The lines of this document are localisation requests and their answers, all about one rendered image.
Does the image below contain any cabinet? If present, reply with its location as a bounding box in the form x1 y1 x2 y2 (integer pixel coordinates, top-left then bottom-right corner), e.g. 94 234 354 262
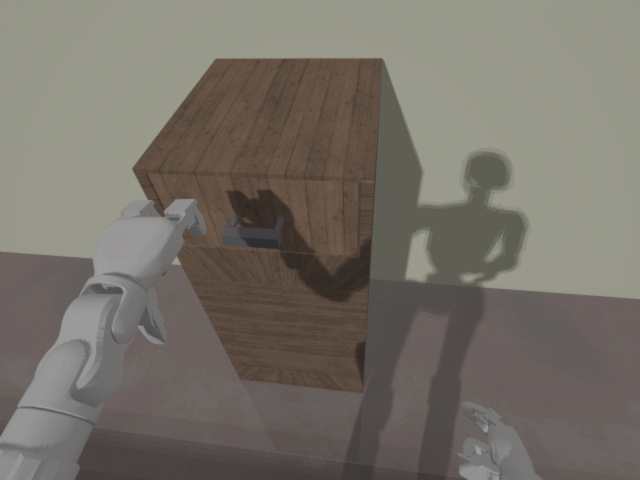
132 58 383 393

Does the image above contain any robot left hand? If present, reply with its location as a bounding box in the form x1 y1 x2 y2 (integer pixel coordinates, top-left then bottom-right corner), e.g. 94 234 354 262
93 199 207 344

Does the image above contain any left robot forearm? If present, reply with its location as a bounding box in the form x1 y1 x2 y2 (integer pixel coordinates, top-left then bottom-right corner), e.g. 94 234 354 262
0 275 149 480

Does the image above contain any handle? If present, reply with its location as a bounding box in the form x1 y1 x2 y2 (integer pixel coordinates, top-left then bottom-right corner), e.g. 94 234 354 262
220 214 284 249

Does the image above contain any robot right hand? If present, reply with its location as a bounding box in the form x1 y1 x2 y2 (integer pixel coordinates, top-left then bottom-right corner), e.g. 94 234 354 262
458 402 535 480

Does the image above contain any drawer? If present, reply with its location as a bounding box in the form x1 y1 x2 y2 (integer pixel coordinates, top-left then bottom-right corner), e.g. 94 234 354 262
148 174 361 256

